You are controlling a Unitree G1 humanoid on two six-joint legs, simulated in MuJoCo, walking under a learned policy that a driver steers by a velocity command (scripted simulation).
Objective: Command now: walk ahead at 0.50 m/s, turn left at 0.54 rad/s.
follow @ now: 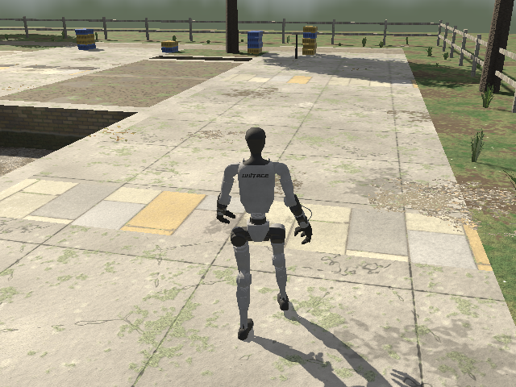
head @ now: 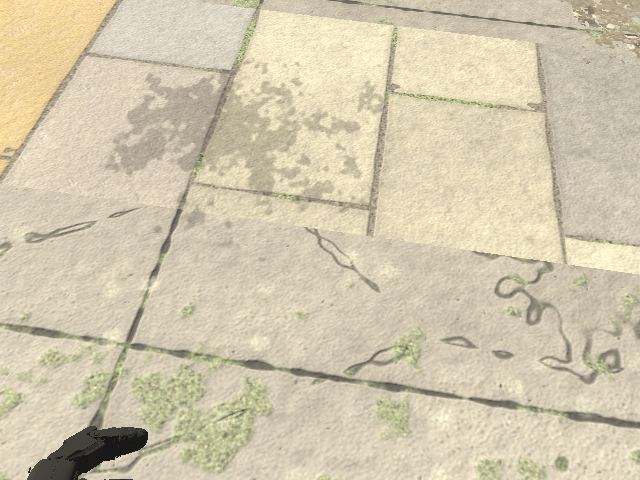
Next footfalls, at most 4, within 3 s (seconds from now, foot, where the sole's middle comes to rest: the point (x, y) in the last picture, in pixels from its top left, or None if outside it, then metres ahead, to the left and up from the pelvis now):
0.08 right None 0.23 -0.14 -0.78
0.56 left None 0.46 0.14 -0.78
1.10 right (344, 353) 0.73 -0.12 -0.78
1.58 left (292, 243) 1.06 -0.02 -0.78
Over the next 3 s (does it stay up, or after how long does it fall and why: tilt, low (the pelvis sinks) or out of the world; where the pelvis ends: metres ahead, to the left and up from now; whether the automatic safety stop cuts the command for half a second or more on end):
stays up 1.04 -0.13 0.00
